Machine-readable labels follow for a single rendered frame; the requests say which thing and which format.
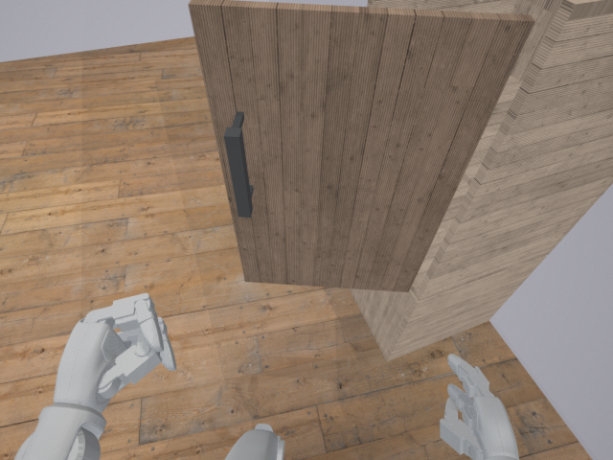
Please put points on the cupboard door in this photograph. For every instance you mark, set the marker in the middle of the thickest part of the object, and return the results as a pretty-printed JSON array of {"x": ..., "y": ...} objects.
[{"x": 359, "y": 124}]

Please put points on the handle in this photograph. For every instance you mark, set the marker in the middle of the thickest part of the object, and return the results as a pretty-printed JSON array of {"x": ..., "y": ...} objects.
[{"x": 238, "y": 167}]

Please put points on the left robot forearm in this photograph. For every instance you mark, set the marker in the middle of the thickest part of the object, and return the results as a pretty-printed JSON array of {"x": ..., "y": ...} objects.
[{"x": 65, "y": 431}]

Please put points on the left robot hand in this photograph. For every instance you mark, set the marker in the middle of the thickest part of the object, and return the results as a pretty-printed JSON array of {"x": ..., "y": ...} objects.
[{"x": 84, "y": 376}]

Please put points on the left robot thigh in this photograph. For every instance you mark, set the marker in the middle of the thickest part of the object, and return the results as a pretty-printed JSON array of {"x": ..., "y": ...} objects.
[{"x": 257, "y": 444}]

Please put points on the right robot hand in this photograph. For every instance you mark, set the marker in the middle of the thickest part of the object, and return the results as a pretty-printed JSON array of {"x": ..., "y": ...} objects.
[{"x": 486, "y": 430}]

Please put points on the robot left shin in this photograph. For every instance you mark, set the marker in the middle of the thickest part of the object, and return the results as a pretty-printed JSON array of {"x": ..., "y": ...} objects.
[{"x": 264, "y": 427}]

